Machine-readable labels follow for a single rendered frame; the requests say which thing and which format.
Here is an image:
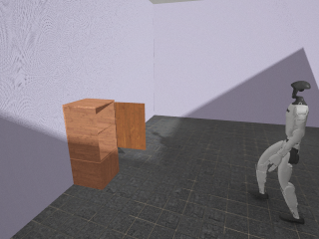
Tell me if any cupboard door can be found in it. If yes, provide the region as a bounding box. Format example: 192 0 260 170
115 102 146 150

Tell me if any left robot hand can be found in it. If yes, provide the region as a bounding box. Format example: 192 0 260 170
262 153 283 172

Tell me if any robot head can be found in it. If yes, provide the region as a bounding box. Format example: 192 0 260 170
290 81 311 106

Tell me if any robot left forearm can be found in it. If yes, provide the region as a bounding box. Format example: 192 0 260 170
277 130 303 157

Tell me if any robot left upper arm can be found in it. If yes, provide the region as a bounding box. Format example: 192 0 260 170
292 106 308 137

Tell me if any robot torso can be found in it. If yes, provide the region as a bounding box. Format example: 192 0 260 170
282 103 309 154

